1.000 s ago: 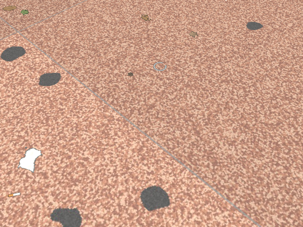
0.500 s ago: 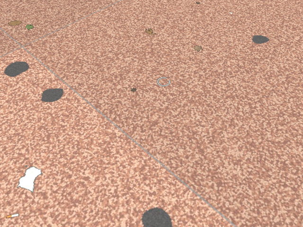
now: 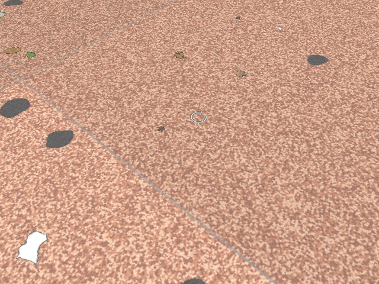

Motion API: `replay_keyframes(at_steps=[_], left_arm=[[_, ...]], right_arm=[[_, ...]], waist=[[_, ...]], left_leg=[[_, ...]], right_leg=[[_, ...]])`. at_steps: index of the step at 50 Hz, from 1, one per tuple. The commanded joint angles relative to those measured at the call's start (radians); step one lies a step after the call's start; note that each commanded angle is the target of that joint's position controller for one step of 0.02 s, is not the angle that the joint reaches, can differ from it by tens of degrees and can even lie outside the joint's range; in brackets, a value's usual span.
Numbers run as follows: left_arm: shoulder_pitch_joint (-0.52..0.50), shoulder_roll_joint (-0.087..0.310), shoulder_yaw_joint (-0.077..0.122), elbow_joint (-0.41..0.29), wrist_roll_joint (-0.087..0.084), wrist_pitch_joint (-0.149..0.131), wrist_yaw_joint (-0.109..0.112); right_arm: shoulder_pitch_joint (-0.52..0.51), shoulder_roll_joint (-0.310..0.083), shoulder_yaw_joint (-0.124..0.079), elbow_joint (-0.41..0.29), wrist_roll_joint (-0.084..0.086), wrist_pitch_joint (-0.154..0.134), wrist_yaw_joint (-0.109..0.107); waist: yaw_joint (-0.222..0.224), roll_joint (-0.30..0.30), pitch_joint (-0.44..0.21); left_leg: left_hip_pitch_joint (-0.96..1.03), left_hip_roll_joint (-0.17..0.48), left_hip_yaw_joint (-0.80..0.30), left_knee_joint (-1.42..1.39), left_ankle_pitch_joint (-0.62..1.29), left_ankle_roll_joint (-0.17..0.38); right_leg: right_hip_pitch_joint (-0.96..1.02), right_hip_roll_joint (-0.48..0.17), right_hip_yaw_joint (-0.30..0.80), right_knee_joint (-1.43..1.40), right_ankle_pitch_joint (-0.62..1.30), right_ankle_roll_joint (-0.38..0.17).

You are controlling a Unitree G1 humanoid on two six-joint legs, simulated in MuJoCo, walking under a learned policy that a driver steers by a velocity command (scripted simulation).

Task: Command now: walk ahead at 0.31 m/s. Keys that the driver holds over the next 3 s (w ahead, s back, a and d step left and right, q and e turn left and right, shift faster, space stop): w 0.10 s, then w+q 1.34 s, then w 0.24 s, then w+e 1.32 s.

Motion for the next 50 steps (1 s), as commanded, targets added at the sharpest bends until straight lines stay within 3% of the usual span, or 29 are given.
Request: replay_keyframes(at_steps=[1,4,5,6,7,8,9,10,11,12,14,16,19,22,26,29,31,32,33,34,35,36,37,38,39,41,44,47,50], left_arm=[[-0.088,0.076,0.018,-0.067,-0.003,-0.041,-0.009],[0.007,0.05,0.017,-0.027,0.0,-0.042,-0.017],[0.069,0.056,0.022,-0.002,0.001,-0.036,-0.017],[0.141,0.071,0.03,0.018,0.001,-0.032,-0.013],[0.24,0.123,0.044,0.027,0.004,-0.036,-0.005],[0.344,0.233,0.061,0.026,0.016,-0.043,-0.004],[0.355,0.223,0.05,0.039,0.04,-0.064,-0.014],[0.253,0.169,0.031,0.01,0.031,-0.079,-0.018],[0.167,0.129,0.016,-0.013,0.021,-0.086,-0.024],[0.099,0.118,0.008,-0.032,0.021,-0.087,-0.03],[0.091,0.082,-0.003,-0.037,0.035,-0.083,-0.029],[0.143,0.087,-0.003,-0.025,0.049,-0.081,-0.019],[0.158,0.109,-0.001,-0.036,0.055,-0.077,-0.002],[0.176,0.126,0.002,-0.05,0.046,-0.075,0.012],[0.236,0.138,0.01,-0.047,0.031,-0.058,0.015],[0.209,0.181,0.023,-0.072,0.024,-0.042,0.021],[0.176,0.221,0.033,-0.097,0.023,-0.027,0.025],[0.144,0.23,0.034,-0.114,0.018,-0.029,0.021],[0.15,0.178,0.02,-0.144,0.04,-0.045,0.012],[0.218,0.05,-0.02,-0.209,0.023,-0.089,-0.011],[0.065,0.139,0.001,-0.246,-0.017,-0.134,-0.026],[0.001,0.165,0.007,-0.274,-0.037,-0.146,-0.027],[-0.003,0.166,0.011,-0.265,-0.017,-0.143,-0.016],[0.009,0.178,0.025,-0.259,0.006,-0.128,-0.006],[0.034,0.177,0.03,-0.263,0.015,-0.11,-0.006],[0.02,0.151,0.029,-0.293,0.033,-0.088,-0.006],[-0.117,0.132,0.018,-0.355,0.048,-0.077,0.0],[-0.244,0.105,0.001,-0.392,0.039,-0.082,-0.01],[-0.31,0.133,0.004,-0.428,0.019,-0.088,-0.024]], right_arm=[[-0.044,-0.148,-0.026,-0.062,0.012,-0.023,0.001],[-0.047,-0.18,-0.035,-0.062,0.025,-0.008,0.004],[-0.04,-0.172,-0.032,-0.061,0.028,-0.004,0.006],[-0.043,-0.138,-0.022,-0.063,0.027,-0.004,0.009],[-0.078,-0.072,-0.001,-0.081,0.018,-0.008,0.015],[-0.1,0.003,0.015,-0.121,0.008,-0.022,0.014],[-0.107,-0.037,0.005,-0.137,0.03,-0.035,0.013],[-0.124,-0.076,-0.003,-0.149,0.048,-0.044,0.019],[-0.11,-0.094,-0.008,-0.141,0.043,-0.048,0.024],[-0.094,-0.091,-0.014,-0.127,0.031,-0.047,0.02],[-0.078,-0.089,-0.024,-0.111,0.022,-0.033,0.026],[-0.094,-0.055,-0.022,-0.114,0.018,-0.016,0.036],[-0.193,-0.033,-0.018,-0.168,0.015,-0.008,0.045],[-0.304,-0.015,-0.006,-0.222,0.01,-0.006,0.059],[-0.411,0.0,0.005,-0.284,0.012,-0.007,0.088],[-0.399,-0.032,-0.009,-0.316,0.013,-0.009,0.108],[-0.213,-0.112,-0.048,-0.292,0.017,-0.003,0.109],[-0.049,-0.176,-0.083,-0.257,0.017,0.001,0.096],[0.067,-0.253,-0.107,-0.231,0.014,0.013,0.069],[0.046,-0.318,-0.107,-0.264,0.001,0.005,0.066],[0.085,-0.234,-0.085,-0.247,-0.012,0.001,0.061],[0.031,-0.174,-0.071,-0.248,-0.009,-0.012,0.058],[-0.067,-0.136,-0.058,-0.274,0.0,-0.025,0.064],[-0.136,-0.108,-0.048,-0.295,0.0,-0.03,0.064],[-0.161,-0.097,-0.041,-0.308,-0.006,-0.031,0.06],[-0.141,-0.123,-0.045,-0.308,0.001,-0.032,0.047],[-0.081,-0.174,-0.058,-0.309,0.0,-0.031,0.025],[-0.02,-0.179,-0.062,-0.308,0.01,-0.019,0.019],[0.036,-0.173,-0.06,-0.298,0.016,-0.012,0.018]], waist=[[0.007,0.072,0.084],[0.063,0.076,0.054],[0.083,0.064,0.044],[0.115,0.036,0.041],[0.16,-0.094,0.035],[0.171,-0.332,-0.009],[0.157,-0.285,-0.004],[0.111,-0.192,0.082],[0.074,-0.155,0.11],[0.042,-0.124,0.105],[0.029,-0.128,0.094],[0.038,-0.106,0.085],[0.049,-0.08,0.111],[0.073,-0.081,0.133],[0.093,-0.065,0.167],[0.039,-0.117,0.108],[-0.067,-0.168,-0.012],[-0.157,-0.151,-0.095],[-0.165,0.012,-0.194],[-0.049,0.206,-0.34],[-0.118,0.096,-0.324],[-0.091,0.065,-0.182],[-0.028,-0.057,-0.099],[0.017,-0.071,-0.058],[0.048,-0.055,-0.038],[0.068,-0.033,-0.009],[0.034,0.003,0.024],[-0.026,0.036,0.023],[-0.055,0.068,0.009]], left_leg=[[0.007,0.268,-0.313,-0.301,-0.229,0.142],[-0.163,0.193,-0.174,-0.221,-0.208,0.128],[-0.223,0.179,-0.161,-0.172,-0.233,0.121],[-0.295,0.155,-0.156,-0.097,-0.24,0.103],[-0.411,0.085,-0.082,0.165,-0.161,0.049],[-0.612,-0.016,0.012,0.534,-0.237,-0.001],[-0.692,-0.012,-0.138,0.749,-0.276,0.023],[-0.781,0.04,-0.192,0.821,-0.173,0.049],[-0.778,0.065,-0.195,0.82,-0.066,0.06],[-0.732,0.086,-0.199,0.772,0.017,0.06],[-0.632,0.102,-0.175,0.692,0.12,0.043],[-0.626,0.097,-0.151,0.671,0.188,0.022],[-0.649,0.089,-0.135,0.534,0.28,-0.001],[-0.592,0.088,-0.056,0.363,0.364,-0.006],[-0.601,0.076,0.011,0.238,0.31,0.031],[-0.455,0.004,0.102,0.213,0.176,0.083],[-0.207,-0.066,0.126,0.206,0.098,0.131],[0.053,-0.082,0.086,0.115,0.162,0.172],[0.366,0.111,-0.227,0.115,0.124,0.237],[0.63,0.37,-0.876,-0.066,-0.028,0.461],[0.611,0.343,-0.858,-0.173,-0.048,0.402],[0.484,0.306,-0.678,-0.169,0.024,0.344],[0.296,0.25,-0.544,-0.178,0.131,0.299],[0.152,0.205,-0.447,-0.189,0.212,0.27],[0.051,0.179,-0.398,-0.207,0.251,0.264],[-0.064,0.162,-0.357,-0.235,0.316,0.271],[-0.143,0.111,-0.284,-0.24,0.357,0.246],[-0.154,0.061,-0.25,-0.2,0.282,0.188],[-0.077,0.099,-0.328,-0.146,0.209,0.171]], right_leg=[[-0.149,-0.06,0.023,-0.115,0.046,-0.001],[0.153,0.025,-0.084,-0.338,0.221,0.026],[0.249,0.051,-0.102,-0.358,0.243,0.032],[0.345,0.051,-0.084,-0.392,0.225,0.026],[0.451,-0.091,0.12,-0.509,0.116,-0.016],[0.555,-0.333,0.521,-0.679,-0.07,-0.117],[0.491,-0.426,0.75,-0.748,-0.271,-0.21],[0.444,-0.405,0.672,-0.754,-0.312,-0.183],[0.408,-0.352,0.533,-0.753,-0.193,-0.132],[0.368,-0.31,0.407,-0.759,-0.037,-0.09],[0.32,-0.236,0.191,-0.762,0.221,-0.038],[0.318,-0.212,0.085,-0.761,0.38,-0.045],[0.305,-0.209,-0.005,-0.784,0.476,-0.055],[0.3,-0.207,-0.091,-0.813,0.505,-0.047],[0.433,-0.243,-0.16,-0.757,0.649,-0.044],[0.496,-0.261,-0.208,-0.592,1.143,-0.034],[0.483,-0.264,-0.208,-0.317,1.404,-0.025],[0.363,-0.228,-0.216,-0.089,1.304,0.003],[0.054,-0.157,-0.198,0.257,0.678,0.04],[-0.319,0.08,-0.012,0.603,-0.09,0.086],[-0.435,0.036,0.159,0.646,-0.043,0.051],[-0.485,-0.016,0.145,0.583,0.043,0.024],[-0.416,-0.064,0.139,0.48,0.112,0.025],[-0.336,-0.094,0.134,0.393,0.143,0.037],[-0.268,-0.113,0.135,0.354,0.157,0.049],[-0.231,-0.12,0.109,0.254,0.172,0.084],[-0.233,-0.089,0.072,0.016,0.346,0.12],[-0.155,-0.019,0.052,-0.259,0.551,0.115],[-0.127,0.011,0.074,-0.362,0.573,0.107]])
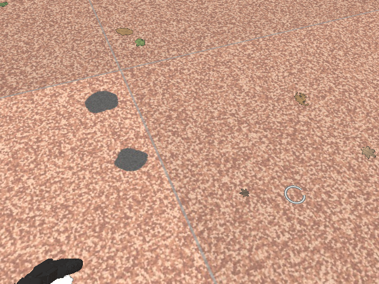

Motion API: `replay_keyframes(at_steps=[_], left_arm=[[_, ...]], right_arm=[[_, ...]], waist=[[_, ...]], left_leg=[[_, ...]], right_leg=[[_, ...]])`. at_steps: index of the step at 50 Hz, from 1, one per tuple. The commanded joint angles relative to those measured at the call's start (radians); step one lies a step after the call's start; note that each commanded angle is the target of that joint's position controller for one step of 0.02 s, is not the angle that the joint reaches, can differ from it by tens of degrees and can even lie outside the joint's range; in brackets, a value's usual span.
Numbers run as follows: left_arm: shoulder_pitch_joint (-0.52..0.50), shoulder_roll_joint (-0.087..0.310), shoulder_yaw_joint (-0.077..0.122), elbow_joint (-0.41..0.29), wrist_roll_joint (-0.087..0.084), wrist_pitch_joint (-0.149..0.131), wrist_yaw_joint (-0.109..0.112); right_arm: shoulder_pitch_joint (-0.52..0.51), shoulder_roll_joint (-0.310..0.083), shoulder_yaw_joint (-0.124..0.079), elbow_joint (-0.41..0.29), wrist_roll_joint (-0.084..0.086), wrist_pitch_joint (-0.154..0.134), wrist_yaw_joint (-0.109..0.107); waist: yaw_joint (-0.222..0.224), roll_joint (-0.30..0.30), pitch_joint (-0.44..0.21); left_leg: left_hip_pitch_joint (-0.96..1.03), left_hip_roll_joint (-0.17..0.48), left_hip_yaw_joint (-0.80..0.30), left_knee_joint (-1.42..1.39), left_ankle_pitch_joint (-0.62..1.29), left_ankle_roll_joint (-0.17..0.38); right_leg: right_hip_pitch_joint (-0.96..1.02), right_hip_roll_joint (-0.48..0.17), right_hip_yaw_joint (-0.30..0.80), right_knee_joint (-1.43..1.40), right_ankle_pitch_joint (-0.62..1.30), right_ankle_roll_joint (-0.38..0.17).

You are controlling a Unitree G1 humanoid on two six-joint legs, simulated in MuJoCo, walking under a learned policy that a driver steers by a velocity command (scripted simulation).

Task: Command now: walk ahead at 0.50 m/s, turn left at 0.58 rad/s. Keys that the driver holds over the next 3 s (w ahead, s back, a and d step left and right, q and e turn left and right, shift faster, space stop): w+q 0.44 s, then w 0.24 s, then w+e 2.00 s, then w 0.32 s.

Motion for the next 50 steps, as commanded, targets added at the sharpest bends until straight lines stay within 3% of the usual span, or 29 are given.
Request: replay_keyframes(at_steps=[1,3,4,5,6,7,8,9,10,11,12,15,18,22,27,29,30,31,32,33,34,35,36,37,38,40,42,47,50], left_arm=[[-0.081,0.085,0.015,-0.091,-0.013,-0.019,-0.015],[-0.057,0.116,0.026,-0.096,-0.016,-0.03,-0.024],[-0.003,0.126,0.032,-0.085,-0.015,-0.036,-0.025],[0.102,0.154,0.047,-0.063,-0.006,-0.042,-0.021],[0.265,0.212,0.062,-0.049,0.012,-0.044,-0.012],[0.368,0.285,0.082,-0.012,0.024,-0.029,-0.014],[0.358,0.193,0.063,-0.027,0.005,-0.022,-0.019],[0.307,0.125,0.044,-0.045,0.0,-0.013,-0.014],[0.25,0.11,0.036,-0.051,0.007,-0.004,-0.013],[0.214,0.093,0.029,-0.045,0.012,0.002,-0.014],[0.196,0.08,0.024,-0.041,0.018,0.001,-0.014],[0.198,0.089,0.033,-0.022,0.003,-0.01,-0.019],[0.216,0.127,0.049,-0.003,0.004,-0.01,-0.015],[0.23,0.154,0.057,0.012,-0.001,0.005,-0.006],[0.315,0.191,0.066,0.059,-0.029,0.027,-0.013],[0.311,0.216,0.071,0.071,-0.039,0.039,-0.011],[0.302,0.228,0.072,0.075,-0.042,0.045,-0.008],[0.298,0.217,0.063,0.08,-0.042,0.051,-0.004],[0.303,0.179,0.045,0.068,-0.024,0.048,0.002],[0.402,0.046,-0.002,0.018,0.008,0.029,-0.011],[0.348,0.107,0.005,0.03,-0.027,-0.004,-0.021],[0.251,0.162,0.023,0.003,-0.066,-0.012,-0.025],[0.218,0.152,0.017,-0.004,-0.06,-0.013,-0.021],[0.204,0.149,0.021,0.004,-0.035,-0.006,-0.016],[0.233,0.147,0.026,0.013,-0.029,0.01,-0.018],[0.285,0.111,0.022,0.032,-0.035,0.041,-0.021],[0.262,0.09,0.019,0.023,-0.032,0.061,-0.015],[0.153,0.067,0.013,-0.01,-0.025,0.055,-0.028],[0.047,0.038,-0.002,-0.051,-0.022,0.051,-0.047]], right_arm=[[0.035,-0.149,-0.034,-0.051,0.008,-0.003,-0.009],[0.032,-0.153,-0.036,-0.061,0.003,0.003,-0.015],[0.019,-0.15,-0.035,-0.07,0.0,0.006,-0.017],[0.007,-0.124,-0.025,-0.082,-0.005,0.005,-0.015],[-0.004,-0.068,-0.004,-0.107,-0.019,0.0,-0.009],[0.146,-0.007,0.015,-0.134,0.012,-0.013,-0.006],[0.147,-0.112,0.001,-0.115,0.027,-0.013,-0.007],[0.043,-0.176,-0.017,-0.127,0.022,-0.006,-0.008],[-0.015,-0.169,-0.018,-0.142,0.008,0.0,-0.011],[-0.049,-0.155,-0.021,-0.155,-0.004,0.002,-0.009],[-0.04,-0.136,-0.024,-0.16,0.0,0.007,-0.003],[-0.04,-0.082,-0.016,-0.18,0.008,0.029,0.004],[-0.096,-0.07,-0.011,-0.212,-0.002,0.035,0.008],[-0.202,-0.056,-0.001,-0.236,-0.001,0.024,0.032],[-0.326,-0.049,0.009,-0.287,0.001,0.014,0.052],[-0.312,-0.078,-0.002,-0.295,-0.006,0.012,0.056],[-0.244,-0.105,-0.017,-0.281,-0.01,0.012,0.055],[-0.088,-0.146,-0.044,-0.232,-0.01,0.012,0.05],[0.082,-0.216,-0.073,-0.188,-0.01,0.017,0.034],[0.122,-0.342,-0.089,-0.176,-0.014,0.014,0.024],[0.164,-0.271,-0.065,-0.187,-0.014,0.007,0.024],[0.11,-0.214,-0.046,-0.175,-0.022,-0.002,0.029],[0.044,-0.178,-0.035,-0.174,-0.017,-0.007,0.028],[-0.024,-0.135,-0.022,-0.174,-0.018,-0.012,0.03],[-0.064,-0.106,-0.012,-0.177,-0.028,-0.018,0.031],[-0.086,-0.105,-0.015,-0.163,-0.032,-0.038,0.031],[-0.082,-0.122,-0.021,-0.139,-0.038,-0.055,0.025],[-0.066,-0.132,-0.02,-0.103,-0.039,-0.06,0.005],[-0.016,-0.153,-0.025,-0.076,-0.032,-0.054,-0.003]], waist=[[0.0,0.132,-0.029],[0.026,0.157,-0.041],[0.062,0.172,-0.054],[0.116,0.165,-0.112],[0.186,0.076,-0.254],[0.128,-0.276,-0.401],[0.144,-0.223,-0.363],[0.171,-0.108,-0.222],[0.153,-0.03,-0.135],[0.13,-0.019,-0.071],[0.102,-0.048,-0.046],[0.083,-0.065,-0.022],[0.088,-0.032,-0.015],[0.124,-0.025,0.009],[0.153,-0.02,0.064],[0.117,-0.043,0.045],[0.066,-0.059,-0.007],[-0.02,-0.047,-0.097],[-0.091,-0.002,-0.201],[-0.002,0.275,-0.321],[-0.054,0.218,-0.446],[-0.062,0.171,-0.292],[-0.026,0.127,-0.201],[0.011,0.092,-0.135],[0.051,0.113,-0.107],[0.088,0.113,-0.085],[0.095,0.092,-0.036],[0.061,0.087,0.017],[0.01,0.073,0.054]], left_leg=[[-0.067,0.224,-0.204,-0.038,0.171,0.13],[-0.003,0.255,-0.27,0.03,0.173,0.113],[0.001,0.248,-0.282,0.074,0.203,0.098],[-0.027,0.2,-0.256,0.186,0.262,0.068],[-0.148,0.138,-0.174,0.46,0.167,0.029],[-0.509,0.001,-0.045,0.794,-0.291,-0.037],[-0.651,0.082,-0.073,0.949,-0.318,-0.046],[-0.695,0.12,-0.058,0.992,-0.219,-0.053],[-0.664,0.157,-0.021,0.976,-0.14,-0.061],[-0.636,0.185,-0.018,0.924,-0.091,-0.063],[-0.587,0.212,-0.015,0.89,-0.065,-0.061],[-0.564,0.237,0.017,0.811,-0.028,-0.069],[-0.609,0.249,0.018,0.688,0.071,-0.085],[-0.567,0.236,0.073,0.463,0.257,-0.078],[-0.514,0.193,0.13,0.285,0.176,-0.034],[-0.443,0.153,0.165,0.24,0.078,0.002],[-0.323,0.116,0.194,0.205,0.066,0.025],[-0.09,0.07,0.22,0.144,0.138,0.054],[0.217,0.142,0.1,0.177,0.186,0.09],[0.568,0.439,-0.428,0.131,0.097,0.261],[0.585,0.517,-0.665,-0.019,0.033,0.313],[0.487,0.483,-0.477,-0.027,0.112,0.259],[0.341,0.442,-0.331,-0.029,0.186,0.218],[0.201,0.405,-0.233,-0.054,0.247,0.19],[0.103,0.38,-0.167,-0.091,0.278,0.173],[0.008,0.373,-0.096,-0.165,0.28,0.173],[-0.033,0.372,-0.015,-0.213,0.318,0.166],[0.0,0.321,0.175,-0.238,0.353,0.099],[0.06,0.342,0.222,-0.242,0.355,0.082]], right_leg=[[0.166,0.075,-0.04,-0.105,0.033,-0.011],[0.202,0.08,-0.028,-0.132,-0.058,-0.039],[0.273,0.085,-0.04,-0.159,-0.082,-0.06],[0.431,0.068,-0.038,-0.177,-0.085,-0.094],[0.693,-0.093,0.106,-0.149,-0.124,-0.162],[1.045,-0.331,0.574,-0.233,-0.328,-0.327],[1.036,-0.356,0.705,-0.289,-0.55,-0.319],[0.915,-0.311,0.54,-0.304,-0.544,-0.269],[0.775,-0.265,0.397,-0.316,-0.409,-0.239],[0.664,-0.221,0.298,-0.341,-0.293,-0.23],[0.592,-0.19,0.216,-0.367,-0.233,-0.219],[0.528,-0.17,0.076,-0.435,-0.136,-0.236],[0.559,-0.187,-0.013,-0.458,-0.037,-0.252],[0.587,-0.16,-0.156,-0.458,0.006,-0.217],[0.669,-0.202,-0.19,-0.439,0.032,-0.211],[0.717,-0.219,-0.207,-0.359,0.259,-0.201],[0.719,-0.208,-0.234,-0.256,0.438,-0.185],[0.663,-0.171,-0.279,-0.074,0.537,-0.158],[0.454,-0.13,-0.296,0.183,0.346,-0.113],[0.018,0.033,-0.26,0.584,-0.487,-0.044],[-0.084,0.077,-0.045,0.745,-0.646,-0.047],[-0.17,0.029,-0.03,0.773,-0.575,-0.063],[-0.153,-0.018,-0.039,0.708,-0.485,-0.073],[-0.103,-0.05,-0.039,0.642,-0.422,-0.069],[-0.033,-0.073,-0.024,0.605,-0.372,-0.067],[0.032,-0.075,-0.013,0.571,-0.318,-0.057],[-0.002,-0.067,0.008,0.519,-0.251,-0.041],[-0.036,-0.026,-0.007,0.237,0.049,-0.04],[-0.036,-0.011,-0.066,0.098,0.11,-0.058]])
Over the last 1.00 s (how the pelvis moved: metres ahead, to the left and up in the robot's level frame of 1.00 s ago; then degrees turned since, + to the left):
0.46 0.04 0.00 27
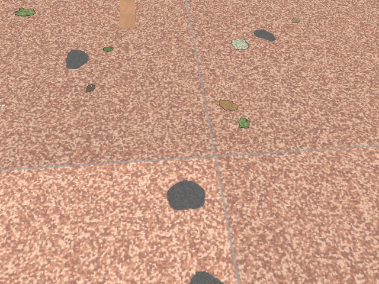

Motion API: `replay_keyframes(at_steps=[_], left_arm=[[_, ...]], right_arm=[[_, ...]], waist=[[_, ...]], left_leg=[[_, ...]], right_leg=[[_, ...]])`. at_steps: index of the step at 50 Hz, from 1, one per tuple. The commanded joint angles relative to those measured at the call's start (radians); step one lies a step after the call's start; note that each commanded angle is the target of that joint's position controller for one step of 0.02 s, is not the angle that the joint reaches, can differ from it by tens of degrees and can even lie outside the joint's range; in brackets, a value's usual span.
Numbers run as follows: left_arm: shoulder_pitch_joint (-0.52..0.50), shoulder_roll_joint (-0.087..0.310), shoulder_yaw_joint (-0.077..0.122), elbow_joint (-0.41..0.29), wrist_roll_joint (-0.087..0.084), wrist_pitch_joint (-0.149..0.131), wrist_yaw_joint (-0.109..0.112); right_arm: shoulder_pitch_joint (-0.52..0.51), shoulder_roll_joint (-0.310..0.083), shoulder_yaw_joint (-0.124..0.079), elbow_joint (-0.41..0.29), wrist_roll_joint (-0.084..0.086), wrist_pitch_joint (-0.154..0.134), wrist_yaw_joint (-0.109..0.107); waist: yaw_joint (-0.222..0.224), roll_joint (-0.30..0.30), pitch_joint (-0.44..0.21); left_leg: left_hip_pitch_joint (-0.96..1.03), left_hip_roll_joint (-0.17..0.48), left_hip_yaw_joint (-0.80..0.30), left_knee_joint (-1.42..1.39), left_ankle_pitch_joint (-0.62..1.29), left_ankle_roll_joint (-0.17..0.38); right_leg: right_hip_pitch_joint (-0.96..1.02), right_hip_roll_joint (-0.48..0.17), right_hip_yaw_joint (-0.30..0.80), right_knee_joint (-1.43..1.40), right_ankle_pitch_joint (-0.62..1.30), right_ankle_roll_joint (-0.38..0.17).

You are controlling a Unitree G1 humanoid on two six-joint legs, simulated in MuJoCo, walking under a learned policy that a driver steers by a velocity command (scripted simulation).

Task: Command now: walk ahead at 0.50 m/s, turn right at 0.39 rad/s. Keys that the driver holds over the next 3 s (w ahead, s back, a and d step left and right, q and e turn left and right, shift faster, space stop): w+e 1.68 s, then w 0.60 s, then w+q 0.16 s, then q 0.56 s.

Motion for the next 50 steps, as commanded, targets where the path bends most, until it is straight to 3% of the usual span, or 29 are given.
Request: replay_keyframes(at_steps=[1,4,6,7,8,9,10,11,12,13,14,15,16,19,22,24,26,29,31,32,33,34,35,36,37,38,40,45,50], left_arm=[[-0.124,0.019,-0.007,-0.102,0.002,-0.015,-0.021],[-0.174,0.028,-0.006,-0.151,0.001,-0.015,-0.044],[-0.143,0.054,0.006,-0.169,0.001,-0.011,-0.054],[-0.085,0.078,0.019,-0.165,0.001,-0.007,-0.054],[0.037,0.12,0.042,-0.142,-0.001,-0.004,-0.049],[0.196,0.181,0.073,-0.11,-0.001,0.0,-0.033],[0.27,0.297,0.102,-0.099,0.003,0.005,-0.013],[0.272,0.283,0.088,-0.122,0.001,-0.006,-0.018],[0.268,0.211,0.069,-0.12,0.009,-0.01,-0.018],[0.215,0.175,0.06,-0.122,0.005,-0.013,-0.016],[0.142,0.148,0.05,-0.136,0.002,-0.013,-0.014],[0.09,0.118,0.04,-0.154,0.01,-0.012,-0.011],[0.066,0.111,0.036,-0.17,0.019,-0.012,-0.007],[0.066,0.14,0.045,-0.168,0.015,-0.018,0.007],[0.098,0.16,0.052,-0.156,0.004,-0.011,0.024],[0.129,0.163,0.053,-0.148,0.0,-0.002,0.029],[0.165,0.169,0.056,-0.136,-0.004,0.004,0.03],[0.18,0.158,0.055,-0.131,-0.004,0.012,0.033],[0.153,0.14,0.051,-0.141,-0.001,0.016,0.034],[0.149,0.099,0.037,-0.151,0.003,0.013,0.033],[0.166,0.033,0.013,-0.17,0.019,0.009,0.031],[0.291,0.012,0.004,-0.207,-0.015,0.0,0.031],[0.272,0.122,0.024,-0.172,-0.022,0.003,0.035],[0.171,0.162,0.037,-0.184,-0.013,0.01,0.034],[0.127,0.148,0.037,-0.192,-0.002,0.015,0.034],[0.099,0.136,0.039,-0.204,0.005,0.015,0.03],[0.111,0.105,0.038,-0.208,-0.009,0.024,0.018],[0.044,0.061,0.025,-0.233,-0.001,0.036,0.014],[-0.092,0.032,0.009,-0.257,-0.001,0.021,-0.015]], right_arm=[[-0.01,-0.161,-0.037,-0.043,0.009,-0.008,-0.012],[0.017,-0.18,-0.044,-0.025,0.021,0.019,-0.017],[-0.006,-0.207,-0.05,-0.032,0.023,0.036,-0.027],[-0.014,-0.223,-0.053,-0.037,0.024,0.045,-0.034],[-0.026,-0.232,-0.054,-0.04,0.024,0.053,-0.039],[-0.036,-0.223,-0.047,-0.048,0.026,0.051,-0.044],[0.056,-0.103,-0.01,-0.092,-0.006,0.03,-0.035],[0.049,-0.086,0.011,-0.113,0.001,-0.013,-0.014],[-0.077,-0.165,-0.011,-0.136,0.042,-0.04,0.002],[-0.127,-0.16,-0.005,-0.157,0.051,-0.052,0.006],[-0.134,-0.15,-0.005,-0.151,0.03,-0.053,-0.001],[-0.123,-0.163,-0.014,-0.145,0.012,-0.043,-0.007],[-0.103,-0.163,-0.018,-0.146,0.007,-0.028,-0.007],[-0.1,-0.126,-0.009,-0.151,-0.005,0.001,-0.014],[-0.215,-0.091,0.008,-0.178,-0.006,0.002,-0.014],[-0.288,-0.084,0.014,-0.191,0.003,-0.005,-0.005],[-0.333,-0.101,0.01,-0.205,0.016,-0.013,0.005],[-0.33,-0.146,-0.009,-0.213,0.023,-0.028,0.017],[-0.235,-0.165,-0.026,-0.191,0.024,-0.038,0.016],[-0.141,-0.194,-0.04,-0.175,0.013,-0.043,0.009],[0.009,-0.252,-0.056,-0.164,-0.002,-0.045,0.0],[0.07,-0.319,-0.071,-0.126,-0.011,-0.03,0.009],[0.036,-0.218,-0.05,-0.149,0.009,-0.027,0.013],[0.002,-0.168,-0.036,-0.155,0.014,-0.019,0.006],[-0.04,-0.151,-0.026,-0.16,0.005,-0.012,0.005],[-0.068,-0.13,-0.02,-0.152,0.002,-0.008,0.003],[-0.084,-0.113,-0.014,-0.139,0.0,-0.012,-0.002],[-0.064,-0.162,-0.031,-0.089,0.001,-0.017,-0.007],[-0.044,-0.195,-0.035,-0.053,0.01,0.001,-0.014]], waist=[[-0.026,0.086,0.08],[-0.033,0.093,0.087],[0.004,0.132,0.038],[0.041,0.157,-0.009],[0.112,0.16,-0.076],[0.2,0.124,-0.158],[0.149,-0.118,-0.275],[0.136,-0.15,-0.434],[0.188,-0.055,-0.352],[0.159,-0.004,-0.217],[0.107,0.072,-0.127],[0.068,0.066,-0.083],[0.04,0.04,-0.07],[0.021,0.025,-0.049],[0.063,-0.002,-0.026],[0.099,-0.025,-0.027],[0.12,-0.038,-0.028],[0.103,-0.06,-0.031],[0.043,-0.084,-0.046],[-0.004,-0.068,-0.109],[-0.054,0.071,-0.243],[0.016,0.439,-0.318],[-0.012,0.292,-0.227],[-0.036,0.202,-0.121],[-0.019,0.134,-0.069],[-0.004,0.133,-0.024],[0.023,0.18,-0.008],[0.022,0.132,0.013],[-0.027,0.119,0.049]], left_leg=[[-0.032,0.289,-0.036,-0.085,0.362,0.116],[0.098,0.329,-0.014,-0.008,0.497,0.1],[0.134,0.333,0.017,0.105,0.813,0.074],[0.14,0.329,0.03,0.203,0.983,0.061],[0.105,0.31,0.046,0.371,1.061,0.042],[-0.047,0.269,0.063,0.614,0.931,0.004],[-0.46,0.141,0.045,1.001,0.212,-0.058],[-0.702,-0.018,-0.184,1.216,-0.348,-0.075],[-0.811,0.049,-0.273,1.238,-0.279,-0.05],[-0.829,0.091,-0.255,1.161,-0.194,-0.032],[-0.781,0.132,-0.242,1.063,-0.14,-0.035],[-0.705,0.159,-0.238,0.993,-0.107,-0.044],[-0.646,0.169,-0.238,0.962,-0.087,-0.055],[-0.604,0.163,-0.205,0.825,-0.023,-0.102],[-0.571,0.128,-0.19,0.581,0.182,-0.125],[-0.52,0.089,-0.184,0.434,0.295,-0.128],[-0.495,0.067,-0.195,0.362,0.316,-0.125],[-0.458,0.057,-0.225,0.287,0.234,-0.094],[-0.334,0.054,-0.209,0.237,0.187,-0.053],[-0.172,0.103,-0.238,0.232,0.174,-0.016],[0.076,0.288,-0.423,0.232,0.111,0.047],[0.307,0.475,-0.913,0.106,-0.174,0.198],[0.257,0.466,-0.928,0.067,-0.369,0.178],[0.154,0.427,-0.76,0.067,-0.315,0.138],[0.048,0.384,-0.634,0.058,-0.172,0.119],[-0.027,0.347,-0.543,0.04,-0.065,0.117],[-0.101,0.306,-0.414,-0.004,0.038,0.11],[-0.082,0.324,-0.243,-0.053,0.238,0.14],[-0.043,0.3,-0.076,-0.049,0.312,0.102]], right_leg=[[0.01,0.009,-0.045,-0.114,0.062,-0.02],[-0.034,0.029,-0.089,-0.165,-0.064,-0.053],[0.057,0.084,-0.149,-0.171,-0.172,-0.089],[0.146,0.123,-0.178,-0.161,-0.227,-0.111],[0.309,0.164,-0.19,-0.185,-0.234,-0.141],[0.582,0.165,-0.132,-0.248,-0.162,-0.185],[0.981,-0.093,0.305,-0.241,-0.139,-0.33],[1.165,-0.242,0.791,-0.425,-0.265,-0.472],[1.128,-0.21,0.672,-0.47,-0.294,-0.401],[0.979,-0.171,0.529,-0.475,-0.253,-0.359],[0.811,-0.128,0.421,-0.484,-0.165,-0.326],[0.682,-0.096,0.347,-0.506,-0.073,-0.312],[0.6,-0.074,0.32,-0.531,-0.037,-0.313],[0.473,-0.037,0.231,-0.56,0.065,-0.315],[0.426,0.021,0.162,-0.549,0.0,-0.265],[0.424,0.036,0.163,-0.529,-0.081,-0.238],[0.458,0.015,0.214,-0.502,-0.139,-0.229],[0.538,-0.022,0.32,-0.42,-0.206,-0.208],[0.538,-0.007,0.348,-0.34,-0.202,-0.176],[0.494,0.042,0.31,-0.216,-0.187,-0.141],[0.369,0.117,0.205,0.078,-0.357,-0.096],[0.028,0.21,0.102,0.371,-0.687,-0.048],[-0.079,0.133,0.129,0.496,-0.625,-0.031],[-0.103,0.104,0.102,0.526,-0.531,-0.025],[-0.068,0.072,0.079,0.51,-0.46,-0.019],[-0.051,0.047,0.079,0.467,-0.413,-0.015],[0.011,0.013,0.059,0.423,-0.372,-0.011],[-0.051,-0.006,0.039,0.279,-0.257,0.018],[0.009,0.009,-0.041,0.001,-0.053,0.002]])
Over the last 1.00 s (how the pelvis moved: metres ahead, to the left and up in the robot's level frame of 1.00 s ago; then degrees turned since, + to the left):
0.51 0.12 0.00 15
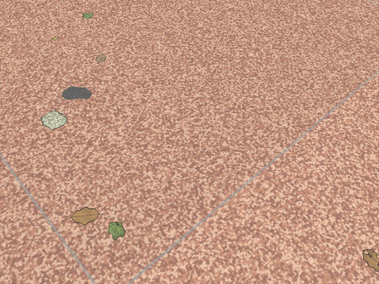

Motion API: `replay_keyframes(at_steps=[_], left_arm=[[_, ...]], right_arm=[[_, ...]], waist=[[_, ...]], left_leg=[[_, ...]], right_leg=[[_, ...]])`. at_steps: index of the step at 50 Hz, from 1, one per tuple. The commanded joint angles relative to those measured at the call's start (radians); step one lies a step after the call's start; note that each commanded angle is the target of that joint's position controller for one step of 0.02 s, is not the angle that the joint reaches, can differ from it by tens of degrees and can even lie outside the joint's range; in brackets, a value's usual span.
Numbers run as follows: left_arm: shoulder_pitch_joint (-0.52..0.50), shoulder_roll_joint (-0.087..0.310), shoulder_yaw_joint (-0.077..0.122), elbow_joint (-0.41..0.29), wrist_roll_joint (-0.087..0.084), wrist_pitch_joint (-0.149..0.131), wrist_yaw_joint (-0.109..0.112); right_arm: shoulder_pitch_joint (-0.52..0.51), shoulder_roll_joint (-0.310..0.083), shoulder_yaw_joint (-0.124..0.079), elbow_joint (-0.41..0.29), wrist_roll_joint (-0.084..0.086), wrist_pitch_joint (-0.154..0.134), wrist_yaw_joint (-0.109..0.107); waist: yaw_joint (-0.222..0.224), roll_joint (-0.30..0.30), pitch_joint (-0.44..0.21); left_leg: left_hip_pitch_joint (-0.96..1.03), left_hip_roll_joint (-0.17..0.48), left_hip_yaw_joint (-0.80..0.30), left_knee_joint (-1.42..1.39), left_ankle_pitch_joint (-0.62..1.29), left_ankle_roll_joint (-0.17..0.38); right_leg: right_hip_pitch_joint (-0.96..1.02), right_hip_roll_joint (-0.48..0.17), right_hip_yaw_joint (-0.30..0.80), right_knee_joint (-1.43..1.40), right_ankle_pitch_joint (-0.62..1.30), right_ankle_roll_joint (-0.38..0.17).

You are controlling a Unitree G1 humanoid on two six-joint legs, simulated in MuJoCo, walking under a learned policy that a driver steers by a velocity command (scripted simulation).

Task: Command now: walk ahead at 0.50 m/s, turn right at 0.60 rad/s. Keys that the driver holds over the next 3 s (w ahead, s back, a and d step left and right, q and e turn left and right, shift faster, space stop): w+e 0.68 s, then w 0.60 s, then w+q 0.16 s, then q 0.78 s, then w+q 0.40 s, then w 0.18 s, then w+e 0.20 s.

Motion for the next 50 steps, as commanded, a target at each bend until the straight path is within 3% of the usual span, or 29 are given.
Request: replay_keyframes(at_steps=[1,4,6,7,8,9,10,11,12,13,14,16,18,21,24,29,31,32,33,34,35,36,37,38,39,41,43,45,50], left_arm=[[-0.119,0.011,-0.007,-0.094,0.0,-0.021,-0.021],[-0.163,0.023,-0.003,-0.12,-0.005,-0.021,-0.039],[-0.121,0.058,0.015,-0.122,0.002,-0.016,-0.042],[-0.042,0.088,0.032,-0.106,0.004,-0.012,-0.039],[0.118,0.132,0.06,-0.065,0.002,-0.008,-0.031],[0.286,0.202,0.093,-0.024,-0.002,0.003,-0.011],[0.238,0.319,0.102,-0.033,-0.008,-0.006,-0.003],[0.279,0.24,0.078,-0.063,-0.003,-0.023,-0.009],[0.249,0.186,0.06,-0.045,0.006,-0.038,-0.014],[0.194,0.164,0.051,-0.044,0.003,-0.045,-0.013],[0.125,0.137,0.042,-0.053,0.006,-0.046,-0.011],[0.063,0.114,0.031,-0.07,0.022,-0.048,-0.004],[0.07,0.121,0.032,-0.053,0.015,-0.054,0.006],[0.111,0.147,0.039,-0.024,0.01,-0.049,0.027],[0.155,0.156,0.042,0.0,0.003,-0.04,0.035],[0.207,0.145,0.042,0.037,-0.006,-0.028,0.039],[0.187,0.137,0.041,0.035,-0.003,-0.021,0.04],[0.181,0.105,0.03,0.03,0.001,-0.021,0.038],[0.181,0.045,0.008,0.013,0.013,-0.024,0.035],[0.315,-0.007,-0.01,-0.013,-0.014,-0.031,0.035],[0.32,0.087,0.002,0.011,-0.021,-0.034,0.04],[0.22,0.138,0.017,0.011,-0.015,-0.031,0.039],[0.158,0.132,0.016,0.001,-0.002,-0.028,0.041],[0.111,0.118,0.016,-0.013,0.009,-0.032,0.038],[0.107,0.098,0.015,-0.018,0.006,-0.034,0.032],[0.122,0.061,0.007,-0.011,0.0,-0.031,0.025],[0.081,0.035,-0.005,-0.024,0.009,-0.031,0.022],[0.029,0.019,-0.018,-0.034,0.018,-0.038,0.015],[-0.118,0.017,-0.027,-0.057,0.006,-0.056,-0.006]], right_arm=[[-0.047,-0.177,-0.039,-0.055,0.009,-0.007,-0.007],[-0.026,-0.205,-0.047,-0.035,0.025,0.01,-0.005],[-0.035,-0.237,-0.057,-0.035,0.035,0.021,-0.01],[-0.04,-0.253,-0.062,-0.036,0.04,0.028,-0.014],[-0.056,-0.246,-0.059,-0.041,0.045,0.033,-0.018],[-0.042,-0.203,-0.042,-0.056,0.024,0.027,-0.021],[0.05,-0.052,0.007,-0.121,-0.017,0.003,-0.006],[-0.047,-0.134,-0.001,-0.133,0.015,-0.035,0.009],[-0.144,-0.178,-0.014,-0.165,0.05,-0.051,0.016],[-0.158,-0.163,-0.006,-0.167,0.04,-0.06,0.012],[-0.153,-0.162,-0.009,-0.155,0.014,-0.061,0.005],[-0.117,-0.169,-0.017,-0.145,0.0,-0.037,0.005],[-0.122,-0.141,-0.011,-0.144,-0.009,-0.018,0.004],[-0.233,-0.098,0.006,-0.173,-0.014,-0.011,0.004],[-0.347,-0.076,0.018,-0.197,-0.003,-0.018,0.017],[-0.389,-0.128,-0.003,-0.22,0.014,-0.035,0.032],[-0.311,-0.145,-0.018,-0.204,0.017,-0.043,0.03],[-0.221,-0.167,-0.033,-0.186,0.009,-0.047,0.024],[-0.078,-0.217,-0.048,-0.175,-0.009,-0.051,0.015],[0.024,-0.295,-0.069,-0.139,-0.02,-0.037,0.017],[0.025,-0.211,-0.052,-0.142,0.008,-0.033,0.025],[-0.009,-0.15,-0.035,-0.146,0.011,-0.027,0.023],[-0.053,-0.13,-0.026,-0.148,0.0,-0.02,0.022],[-0.082,-0.11,-0.019,-0.14,-0.004,-0.016,0.022],[-0.094,-0.096,-0.011,-0.134,-0.011,-0.017,0.02],[-0.094,-0.086,-0.009,-0.118,-0.002,-0.023,0.02],[-0.081,-0.119,-0.017,-0.097,0.008,-0.028,0.02],[-0.074,-0.147,-0.024,-0.083,0.015,-0.024,0.017],[-0.01,-0.186,-0.027,-0.043,0.031,-0.005,0.017]], waist=[[-0.006,0.109,0.038],[-0.005,0.117,0.059],[0.041,0.148,0.015],[0.092,0.16,-0.036],[0.185,0.139,-0.117],[0.257,0.057,-0.206],[0.116,-0.234,-0.283],[0.199,-0.128,-0.423],[0.207,-0.075,-0.274],[0.162,-0.002,-0.179],[0.117,0.033,-0.124],[0.061,0.004,-0.095],[0.052,0.013,-0.075],[0.085,0.006,-0.037],[0.134,-0.019,-0.024],[0.139,-0.054,-0.022],[0.092,-0.086,-0.037],[0.047,-0.079,-0.088],[-0.014,0.01,-0.219],[0.034,0.344,-0.356],[0.017,0.299,-0.309],[-0.008,0.201,-0.181],[0.003,0.132,-0.108],[0.018,0.118,-0.047],[0.043,0.14,-0.027],[0.065,0.164,-0.028],[0.067,0.15,-0.015],[0.056,0.129,-0.014],[0.003,0.13,0.005]], left_leg=[[0.014,0.256,-0.073,-0.105,0.329,0.136],[0.088,0.285,-0.031,-0.068,0.44,0.118],[0.127,0.288,0.011,0.051,0.774,0.098],[0.129,0.281,0.03,0.176,0.932,0.088],[0.06,0.252,0.059,0.375,0.958,0.062],[-0.182,0.215,0.056,0.668,0.683,0.02],[-0.635,0.011,-0.021,1.028,-0.29,-0.037],[-0.736,-0.005,-0.252,1.137,-0.329,-0.024],[-0.811,0.037,-0.255,1.12,-0.226,-0.007],[-0.777,0.078,-0.248,1.031,-0.138,0.001],[-0.713,0.106,-0.248,0.948,-0.091,-0.007],[-0.603,0.128,-0.251,0.869,-0.045,-0.026],[-0.58,0.12,-0.228,0.789,-0.016,-0.057],[-0.575,0.089,-0.213,0.579,0.167,-0.086],[-0.488,0.035,-0.204,0.36,0.337,-0.086],[-0.432,0.007,-0.247,0.227,0.271,-0.05],[-0.331,0.001,-0.23,0.189,0.199,-0.016],[-0.186,0.018,-0.228,0.165,0.199,0.015],[0.062,0.173,-0.369,0.186,0.16,0.08],[0.39,0.4,-0.826,0.096,-0.074,0.246],[0.375,0.422,-0.969,0.031,-0.305,0.247],[0.261,0.375,-0.825,0.012,-0.301,0.206],[0.143,0.33,-0.696,0.005,-0.183,0.181],[0.043,0.291,-0.606,-0.015,-0.067,0.18],[-0.023,0.26,-0.537,-0.037,0.009,0.176],[-0.07,0.234,-0.456,-0.073,0.093,0.188],[-0.084,0.244,-0.406,-0.105,0.176,0.212],[-0.083,0.242,-0.352,-0.123,0.233,0.216],[-0.083,0.219,-0.246,-0.118,0.264,0.177]], right_leg=[[0.007,0.003,-0.05,-0.143,0.09,-0.015],[0.036,0.024,-0.092,-0.228,0.019,-0.054],[0.145,0.084,-0.145,-0.253,-0.084,-0.097],[0.254,0.125,-0.17,-0.266,-0.123,-0.125],[0.476,0.168,-0.178,-0.335,-0.057,-0.163],[0.792,0.099,-0.031,-0.345,-0.031,-0.213],[1.096,-0.169,0.549,-0.431,-0.184,-0.393],[1.139,-0.232,0.784,-0.576,-0.328,-0.432],[1.045,-0.207,0.643,-0.6,-0.263,-0.378],[0.892,-0.164,0.522,-0.6,-0.165,-0.346],[0.756,-0.126,0.433,-0.605,-0.055,-0.322],[0.603,-0.086,0.356,-0.645,0.078,-0.316],[0.522,-0.066,0.296,-0.661,0.166,-0.323],[0.461,-0.014,0.221,-0.661,0.155,-0.29],[0.43,0.022,0.203,-0.643,0.047,-0.243],[0.543,-0.029,0.342,-0.534,-0.047,-0.216],[0.559,-0.024,0.376,-0.463,-0.016,-0.194],[0.534,0.021,0.348,-0.366,0.027,-0.164],[0.426,0.079,0.272,-0.104,-0.067,-0.124],[0.074,0.215,0.129,0.228,-0.483,-0.05],[-0.059,0.144,0.147,0.375,-0.503,-0.034],[-0.09,0.112,0.137,0.415,-0.409,-0.026],[-0.063,0.083,0.101,0.403,-0.341,-0.022],[-0.047,0.062,0.096,0.353,-0.297,-0.022],[-0.002,0.039,0.093,0.314,-0.269,-0.026],[0.045,0.026,0.067,0.234,-0.262,-0.026],[0.033,0.014,0.042,0.129,-0.233,-0.018],[0.044,-0.002,0.017,0.005,-0.137,-0.012],[0.158,0.032,-0.042,-0.256,0.049,-0.011]])
Over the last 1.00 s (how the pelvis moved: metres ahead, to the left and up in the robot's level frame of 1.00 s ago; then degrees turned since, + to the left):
0.55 -0.11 0.00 -35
